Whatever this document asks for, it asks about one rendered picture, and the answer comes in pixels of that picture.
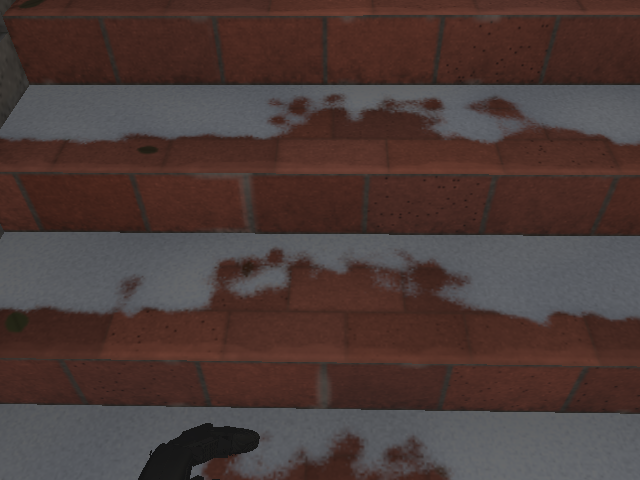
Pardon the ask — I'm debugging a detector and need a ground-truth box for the robot left hand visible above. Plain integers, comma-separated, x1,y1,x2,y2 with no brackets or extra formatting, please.
138,423,260,480

